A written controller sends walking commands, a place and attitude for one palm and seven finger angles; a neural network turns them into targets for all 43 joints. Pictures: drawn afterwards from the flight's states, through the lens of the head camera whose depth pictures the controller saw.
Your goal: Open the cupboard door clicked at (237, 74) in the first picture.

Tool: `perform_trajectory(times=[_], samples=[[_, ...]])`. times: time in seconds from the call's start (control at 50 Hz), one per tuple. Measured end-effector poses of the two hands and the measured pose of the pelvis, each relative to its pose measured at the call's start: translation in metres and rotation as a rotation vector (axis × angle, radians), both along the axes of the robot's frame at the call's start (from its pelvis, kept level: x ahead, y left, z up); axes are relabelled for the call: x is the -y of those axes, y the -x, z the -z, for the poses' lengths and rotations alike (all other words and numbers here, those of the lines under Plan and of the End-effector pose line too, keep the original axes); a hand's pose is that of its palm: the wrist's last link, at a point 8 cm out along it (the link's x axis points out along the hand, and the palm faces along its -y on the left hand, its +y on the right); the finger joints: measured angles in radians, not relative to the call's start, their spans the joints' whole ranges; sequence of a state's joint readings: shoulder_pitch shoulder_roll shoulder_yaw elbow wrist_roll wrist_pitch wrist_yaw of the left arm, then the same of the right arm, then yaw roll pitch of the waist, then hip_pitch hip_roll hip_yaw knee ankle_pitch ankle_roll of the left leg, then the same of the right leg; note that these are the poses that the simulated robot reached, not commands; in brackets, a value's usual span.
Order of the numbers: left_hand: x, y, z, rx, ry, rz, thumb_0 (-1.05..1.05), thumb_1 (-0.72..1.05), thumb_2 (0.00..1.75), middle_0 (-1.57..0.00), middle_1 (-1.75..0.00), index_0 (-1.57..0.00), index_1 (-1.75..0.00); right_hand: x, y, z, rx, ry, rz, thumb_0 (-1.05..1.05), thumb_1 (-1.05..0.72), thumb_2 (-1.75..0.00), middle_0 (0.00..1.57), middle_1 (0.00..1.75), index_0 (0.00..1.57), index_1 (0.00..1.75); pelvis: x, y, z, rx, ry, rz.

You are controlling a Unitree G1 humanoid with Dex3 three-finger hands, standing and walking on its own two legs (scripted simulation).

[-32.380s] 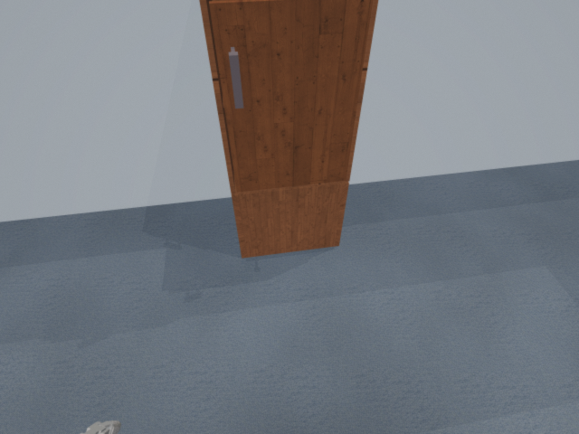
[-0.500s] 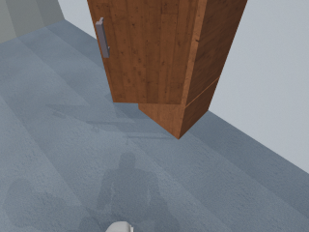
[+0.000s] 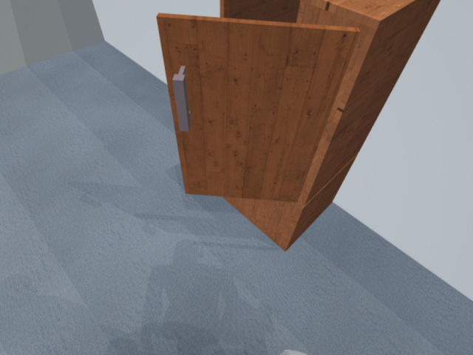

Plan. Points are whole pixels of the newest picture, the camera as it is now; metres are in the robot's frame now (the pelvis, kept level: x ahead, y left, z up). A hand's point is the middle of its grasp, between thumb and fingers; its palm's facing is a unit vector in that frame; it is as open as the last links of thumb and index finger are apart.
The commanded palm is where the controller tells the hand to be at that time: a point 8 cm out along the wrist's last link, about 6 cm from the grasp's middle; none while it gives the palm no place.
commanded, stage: come to a stop and stand still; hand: left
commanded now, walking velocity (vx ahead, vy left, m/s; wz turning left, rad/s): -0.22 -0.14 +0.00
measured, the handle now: (183, 99) +0.63 +0.18 +0.06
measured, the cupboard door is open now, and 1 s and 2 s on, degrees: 41 41 41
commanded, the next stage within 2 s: look again from close up in 1.38 s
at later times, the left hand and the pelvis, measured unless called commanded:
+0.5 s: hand out of the picture +0.10 +0.16 -0.18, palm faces +0.04 -0.98 -0.19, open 7.3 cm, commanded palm none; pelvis +0.03 -0.02 -0.01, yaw +0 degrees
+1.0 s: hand out of the picture -0.02 +0.17 -0.17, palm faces +0.03 -0.97 -0.23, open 7.4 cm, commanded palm none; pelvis -0.02 -0.02 -0.01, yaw +0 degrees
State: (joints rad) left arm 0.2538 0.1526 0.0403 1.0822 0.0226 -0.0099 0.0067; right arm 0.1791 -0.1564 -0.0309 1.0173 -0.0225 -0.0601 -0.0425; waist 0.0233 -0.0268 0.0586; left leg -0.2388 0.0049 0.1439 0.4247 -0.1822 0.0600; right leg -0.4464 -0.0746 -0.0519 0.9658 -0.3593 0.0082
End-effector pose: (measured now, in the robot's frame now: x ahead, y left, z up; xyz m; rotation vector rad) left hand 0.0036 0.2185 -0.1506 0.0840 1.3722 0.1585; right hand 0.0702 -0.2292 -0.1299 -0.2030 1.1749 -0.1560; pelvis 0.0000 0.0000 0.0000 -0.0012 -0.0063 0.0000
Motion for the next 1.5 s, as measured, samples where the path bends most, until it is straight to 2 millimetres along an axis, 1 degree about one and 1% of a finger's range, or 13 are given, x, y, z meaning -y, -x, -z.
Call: perform_trajectory(times=[0.08, 0.16, 0.28, 0.38, 0.52, 0.58, 0.66, 0.8, 0.92, 1.08, 1.2, 1.3, 1.5], samples=[[-0.009, -0.043, -0.004, 0.056, -0.046, 0.029, 0.01, 0.94, 0.90, -0.20, -0.29, -0.20, -0.30, 0.007, 0.016, 0.007, -0.095, -0.005, 0.030, -0.02, -0.95, -0.90, 0.20, 0.30, 0.20, 0.30, 0.006, -0.013, 0.001, -0.002, -0.001, -0.001], [-0.007, -0.071, -0.004, 0.091, -0.085, 0.058, 0.01, 0.93, 0.90, -0.20, -0.29, -0.20, -0.30, 0.018, 0.029, 0.021, -0.167, -0.030, 0.075, -0.01, -0.93, -0.90, 0.20, 0.30, 0.20, 0.30, 0.019, -0.025, 0.009, -0.008, -0.024, 0.011], [0.007, -0.091, -0.007, 0.093, -0.095, 0.093, 0.00, 0.92, 0.90, -0.20, -0.29, -0.20, -0.30, 0.028, 0.040, 0.029, -0.231, -0.056, 0.117, 0.00, -0.91, -0.90, 0.20, 0.30, 0.20, 0.30, 0.027, -0.032, 0.011, -0.015, -0.006, -0.007], [0.014, -0.096, 0.001, 0.119, -0.056, 0.067, 0.00, 0.91, 0.90, -0.20, -0.29, -0.20, -0.30, 0.027, 0.041, 0.024, -0.253, -0.031, 0.107, 0.00, -0.91, -0.90, 0.20, 0.30, 0.20, 0.30, 0.023, -0.032, 0.011, -0.003, 0.001, -0.014], [0.008, -0.085, 0.003, 0.107, -0.049, 0.041, 0.00, 0.92, 0.90, -0.20, -0.29, -0.20, -0.30, 0.020, 0.029, 0.016, -0.185, -0.015, 0.071, 0.00, -0.91, -0.90, 0.20, 0.30, 0.20, 0.30, 0.019, -0.027, 0.009, -0.002, -0.012, -0.003], [0.003, -0.068, 0.004, 0.110, -0.076, 0.067, 0.00, 0.92, 0.90, -0.20, -0.30, -0.20, -0.30, 0.019, 0.014, 0.023, -0.120, -0.032, 0.054, 0.00, -0.90, -0.90, 0.20, 0.30, 0.20, 0.30, 0.016, -0.019, 0.015, -0.005, 0.004, 0.005], [-0.006, -0.044, 0.004, 0.078, -0.085, 0.075, 0.00, 0.91, 0.90, -0.20, -0.29, -0.20, -0.30, 0.010, -0.001, 0.017, -0.010, -0.047, 0.047, 0.00, -0.91, -0.90, 0.20, 0.30, 0.20, 0.30, 0.011, -0.012, 0.015, 0.019, -0.008, 0.000], [-0.014, -0.013, -0.005, 0.087, -0.100, 0.046, 0.00, 0.91, 0.90, -0.20, -0.29, -0.20, -0.30, 0.001, -0.004, 0.013, 0.060, -0.064, 0.000, 0.00, -0.91, -0.90, 0.20, 0.30, 0.20, 0.30, 0.007, 0.003, 0.011, 0.035, -0.002, 0.002], [-0.007, 0.016, -0.009, 0.048, -0.091, 0.043, 0.00, 0.91, 0.90, -0.20, -0.29, -0.20, -0.30, 0.008, 0.014, 0.012, 0.039, -0.066, -0.002, 0.00, -0.91, -0.90, 0.20, 0.30, 0.20, 0.30, 0.011, 0.015, 0.008, 0.022, -0.006, 0.001], [0.012, 0.039, -0.008, 0.003, -0.061, 0.037, 0.00, 0.91, 0.90, -0.20, -0.29, -0.20, -0.30, 0.025, 0.062, 0.016, -0.073, -0.051, 0.031, 0.00, -0.91, -0.90, 0.20, 0.30, 0.20, 0.30, 0.021, 0.019, 0.006, 0.016, -0.008, -0.002], [0.026, 0.037, -0.005, 0.004, -0.037, 0.044, 0.00, 0.91, 0.90, -0.20, -0.29, -0.20, -0.30, 0.029, 0.095, 0.017, -0.158, -0.052, 0.060, 0.00, -0.91, -0.90, 0.20, 0.30, 0.20, 0.30, 0.028, 0.020, 0.004, 0.016, -0.009, -0.002], [0.035, 0.028, -0.004, 0.018, -0.024, 0.051, 0.00, 0.91, 0.90, -0.20, -0.29, -0.20, -0.30, 0.027, 0.113, 0.018, -0.206, -0.063, 0.076, 0.00, -0.91, -0.90, 0.20, 0.30, 0.20, 0.30, 0.033, 0.019, 0.004, 0.016, -0.008, -0.003], [0.039, 0.019, -0.005, 0.022, -0.033, 0.049, 0.01, 0.92, 0.90, -0.20, -0.29, -0.20, -0.30, 0.018, 0.115, 0.020, -0.230, -0.097, 0.083, 0.00, -0.91, -0.90, 0.20, 0.30, 0.20, 0.30, 0.039, 0.015, 0.003, 0.016, -0.008, -0.002]])
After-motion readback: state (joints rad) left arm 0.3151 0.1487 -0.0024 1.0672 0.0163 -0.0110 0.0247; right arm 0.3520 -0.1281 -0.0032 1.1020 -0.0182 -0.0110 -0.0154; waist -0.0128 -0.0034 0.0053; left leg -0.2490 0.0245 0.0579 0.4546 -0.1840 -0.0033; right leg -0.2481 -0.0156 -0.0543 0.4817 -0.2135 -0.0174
